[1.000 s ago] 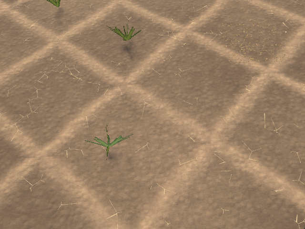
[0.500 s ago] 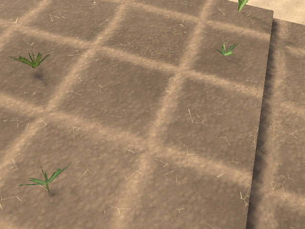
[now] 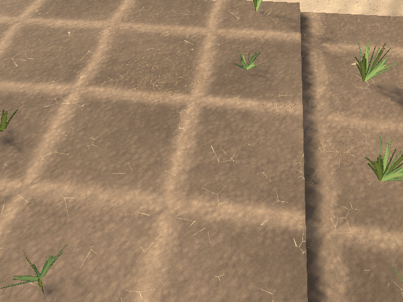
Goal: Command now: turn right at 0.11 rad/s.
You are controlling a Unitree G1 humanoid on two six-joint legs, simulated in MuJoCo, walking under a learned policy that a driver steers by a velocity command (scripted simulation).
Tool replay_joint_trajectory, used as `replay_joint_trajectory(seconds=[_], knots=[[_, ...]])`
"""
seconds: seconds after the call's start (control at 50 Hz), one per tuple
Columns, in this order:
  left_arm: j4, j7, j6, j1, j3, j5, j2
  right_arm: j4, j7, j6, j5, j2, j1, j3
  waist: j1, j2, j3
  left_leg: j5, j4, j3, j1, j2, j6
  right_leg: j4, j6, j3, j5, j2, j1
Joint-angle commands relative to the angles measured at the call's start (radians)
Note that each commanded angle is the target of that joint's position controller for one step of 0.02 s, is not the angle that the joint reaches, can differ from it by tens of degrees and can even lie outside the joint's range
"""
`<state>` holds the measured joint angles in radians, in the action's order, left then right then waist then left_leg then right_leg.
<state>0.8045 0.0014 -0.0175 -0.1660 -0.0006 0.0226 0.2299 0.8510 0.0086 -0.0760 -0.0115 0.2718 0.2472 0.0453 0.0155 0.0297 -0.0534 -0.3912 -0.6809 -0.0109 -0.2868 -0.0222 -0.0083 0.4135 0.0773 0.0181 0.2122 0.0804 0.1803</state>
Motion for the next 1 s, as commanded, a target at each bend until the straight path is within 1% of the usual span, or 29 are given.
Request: replay_joint_trajectory(seconds=[0.02, 0.04, 0.06, 0.08, 0.1, 0.12, 0.14, 0.16, 0.18, 0.22, 0.26, 0.38, 0.5, 0.72, 1.0], knots=[[-0.022, -0.008, 0.011, 0.012, 0.032, -0.004, 0.149, -0.025, 0.015, 0.023, 0.003, 0.06, 0.027, 0.009, 0.002, -0.131, 0.053, 0.073, 0.201, 0.017, 0.097, 0.02, 0.022, -0.086, 0.107, 0.227, -0.231, -0.256, 0.003], [-0.015, -0.011, 0.013, 0.021, 0.027, -0.01, 0.139, -0.01, 0.019, 0.035, -0.004, 0.053, 0.051, 0.003, 0.025, -0.1, 0.059, 0.221, 0.334, -0.005, 0.194, -0.002, 0.03, -0.074, 0.071, 0.226, -0.202, -0.245, 0.049], [-0.008, -0.011, 0.021, 0.002, 0.017, -0.011, 0.113, 0.001, 0.025, 0.052, -0.016, 0.079, 0.065, 0.004, 0.016, -0.055, 0.086, 0.302, 0.371, -0.095, 0.289, -0.079, 0.039, -0.06, 0.025, 0.221, -0.147, -0.219, 0.098], [0.004, -0.006, 0.023, -0.059, 0.02, -0.014, 0.105, -0.004, 0.024, 0.065, -0.016, 0.144, 0.021, 0.011, -0.05, 0.038, 0.066, 0.385, 0.357, -0.186, 0.254, -0.161, 0.068, -0.062, -0.002, 0.15, -0.056, -0.134, 0.105], [0.032, -0.006, 0.015, -0.056, 0.021, -0.008, 0.11, 0.007, 0.012, 0.069, 0.0, 0.123, -0.022, 0.009, -0.048, 0.079, 0.042, 0.33, 0.351, -0.175, 0.121, -0.161, 0.09, -0.094, -0.012, 0.116, -0.029, -0.101, 0.0], [0.05, -0.005, 0.012, -0.042, 0.023, -0.004, 0.123, 0.011, 0.004, 0.073, -0.001, 0.084, -0.037, -0.002, -0.034, 0.076, 0.023, 0.265, 0.364, -0.148, 0.087, -0.127, 0.072, -0.094, -0.017, 0.122, -0.056, -0.111, -0.042], [0.066, -0.005, 0.012, -0.037, 0.028, -0.006, 0.134, 0.025, 0.003, 0.076, -0.001, 0.075, -0.027, -0.004, -0.02, 0.065, 0.014, 0.231, 0.372, -0.121, 0.084, -0.1, 0.055, -0.087, -0.015, 0.125, -0.082, -0.119, -0.052], [0.076, -0.004, 0.013, -0.037, 0.03, -0.007, 0.137, 0.041, 0.008, 0.077, 0.0, 0.078, -0.013, -0.004, -0.017, 0.067, 0.016, 0.226, 0.377, -0.111, 0.095, -0.086, 0.048, -0.081, -0.012, 0.127, -0.1, -0.126, -0.054], [0.088, -0.003, 0.014, -0.04, 0.029, -0.006, 0.133, 0.058, 0.012, 0.079, 0.003, 0.074, -0.003, -0.007, -0.018, 0.057, 0.016, 0.233, 0.379, -0.109, 0.105, -0.084, 0.048, -0.083, -0.012, 0.13, -0.109, -0.131, -0.045], [0.121, -0.008, 0.018, -0.056, 0.025, -0.008, 0.116, 0.078, 0.014, 0.08, 0.003, 0.07, 0.0, -0.008, -0.016, 0.016, 0.018, 0.238, 0.374, -0.108, 0.133, -0.086, 0.054, -0.097, -0.018, 0.131, -0.097, -0.132, -0.022], [0.15, -0.012, 0.019, -0.061, 0.023, -0.009, 0.109, 0.096, 0.015, 0.081, 0.001, 0.065, -0.003, -0.012, -0.014, -0.003, 0.008, 0.222, 0.378, -0.11, 0.131, -0.087, 0.059, -0.107, -0.024, 0.13, -0.086, -0.131, -0.015], [0.222, -0.019, 0.019, -0.084, 0.019, -0.01, 0.099, 0.149, 0.018, 0.085, 0.001, 0.056, -0.004, -0.02, -0.016, -0.023, 0.0, 0.202, 0.388, -0.112, 0.121, -0.082, 0.066, -0.114, -0.032, 0.126, -0.086, -0.135, -0.017], [0.275, -0.024, 0.021, -0.108, 0.011, -0.01, 0.086, 0.194, 0.02, 0.088, 0.001, 0.038, 0.007, -0.031, -0.019, -0.024, -0.003, 0.203, 0.39, -0.112, 0.114, -0.076, 0.068, -0.109, -0.036, 0.121, -0.089, -0.14, -0.019], [0.334, -0.031, 0.022, -0.137, 0.0, -0.011, 0.053, 0.25, 0.024, 0.091, 0.002, 0.005, 0.046, -0.046, -0.02, -0.019, -0.011, 0.226, 0.383, -0.109, 0.106, -0.066, 0.069, -0.096, -0.041, 0.111, -0.102, -0.147, -0.018], [0.369, -0.037, 0.022, -0.161, -0.004, -0.012, 0.017, 0.281, 0.029, 0.094, 0.001, -0.024, 0.088, -0.051, -0.017, -0.026, -0.019, 0.247, 0.374, -0.11, 0.104, -0.061, 0.073, -0.083, -0.046, 0.102, -0.108, -0.149, -0.012]])
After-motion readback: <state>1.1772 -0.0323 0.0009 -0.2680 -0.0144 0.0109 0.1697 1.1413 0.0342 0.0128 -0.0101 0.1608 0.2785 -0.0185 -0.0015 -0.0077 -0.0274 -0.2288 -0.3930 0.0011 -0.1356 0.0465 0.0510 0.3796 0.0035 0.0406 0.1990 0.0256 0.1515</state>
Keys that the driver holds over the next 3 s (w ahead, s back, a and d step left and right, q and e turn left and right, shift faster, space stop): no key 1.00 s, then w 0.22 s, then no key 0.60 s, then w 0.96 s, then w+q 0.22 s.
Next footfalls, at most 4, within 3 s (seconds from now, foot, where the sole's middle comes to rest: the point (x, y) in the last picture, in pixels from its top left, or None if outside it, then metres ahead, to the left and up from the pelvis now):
0.06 left None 0.03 0.13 -0.78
1.34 right None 0.12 -0.08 -0.78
1.68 left None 0.19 0.10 -0.78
2.16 left None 0.33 0.13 -0.78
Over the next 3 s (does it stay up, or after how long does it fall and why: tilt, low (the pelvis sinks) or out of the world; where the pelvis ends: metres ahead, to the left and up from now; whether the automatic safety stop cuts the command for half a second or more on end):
stays up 0.67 0.04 0.00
